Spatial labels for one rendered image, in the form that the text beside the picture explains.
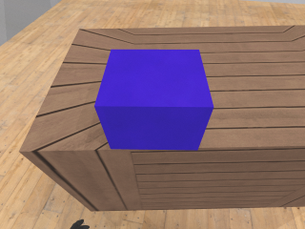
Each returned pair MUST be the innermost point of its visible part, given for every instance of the carton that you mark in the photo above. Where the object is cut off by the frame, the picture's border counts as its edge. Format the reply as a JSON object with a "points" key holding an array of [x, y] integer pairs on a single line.
{"points": [[154, 100]]}

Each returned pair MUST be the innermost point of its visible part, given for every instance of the pedestal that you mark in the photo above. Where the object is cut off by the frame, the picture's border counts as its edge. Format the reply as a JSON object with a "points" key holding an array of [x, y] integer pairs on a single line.
{"points": [[252, 153]]}

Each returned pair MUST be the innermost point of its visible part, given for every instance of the robot left hand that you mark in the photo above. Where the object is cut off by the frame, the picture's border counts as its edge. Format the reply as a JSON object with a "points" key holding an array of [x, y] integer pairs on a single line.
{"points": [[78, 225]]}

